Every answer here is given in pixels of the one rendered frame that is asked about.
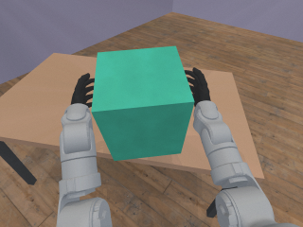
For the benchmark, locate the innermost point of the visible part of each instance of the carton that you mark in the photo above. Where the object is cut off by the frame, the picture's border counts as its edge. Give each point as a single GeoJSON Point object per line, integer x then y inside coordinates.
{"type": "Point", "coordinates": [142, 102]}

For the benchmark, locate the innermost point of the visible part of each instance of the robot right hand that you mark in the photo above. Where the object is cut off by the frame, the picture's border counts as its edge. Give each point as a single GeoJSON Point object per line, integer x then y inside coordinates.
{"type": "Point", "coordinates": [200, 87]}

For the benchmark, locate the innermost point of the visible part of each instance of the table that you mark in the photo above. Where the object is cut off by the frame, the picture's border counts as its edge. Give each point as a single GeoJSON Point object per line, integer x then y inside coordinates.
{"type": "Point", "coordinates": [31, 114]}

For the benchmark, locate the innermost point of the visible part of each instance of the robot left upper arm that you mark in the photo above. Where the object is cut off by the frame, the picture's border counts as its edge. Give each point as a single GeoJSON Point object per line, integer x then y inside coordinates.
{"type": "Point", "coordinates": [94, 212]}

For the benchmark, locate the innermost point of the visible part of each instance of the robot right upper arm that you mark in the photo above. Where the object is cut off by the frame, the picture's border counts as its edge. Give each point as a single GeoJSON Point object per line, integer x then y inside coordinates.
{"type": "Point", "coordinates": [245, 206]}

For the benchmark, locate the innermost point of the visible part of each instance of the robot right forearm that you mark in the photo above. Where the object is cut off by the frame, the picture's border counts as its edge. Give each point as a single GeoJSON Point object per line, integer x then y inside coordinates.
{"type": "Point", "coordinates": [227, 167]}

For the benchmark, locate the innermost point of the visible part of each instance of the robot left hand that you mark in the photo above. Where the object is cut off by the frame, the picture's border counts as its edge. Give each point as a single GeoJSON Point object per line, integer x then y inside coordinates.
{"type": "Point", "coordinates": [80, 92]}

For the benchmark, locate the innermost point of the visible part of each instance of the robot left forearm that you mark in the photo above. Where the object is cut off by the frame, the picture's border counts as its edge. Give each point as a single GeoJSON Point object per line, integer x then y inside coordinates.
{"type": "Point", "coordinates": [78, 153]}

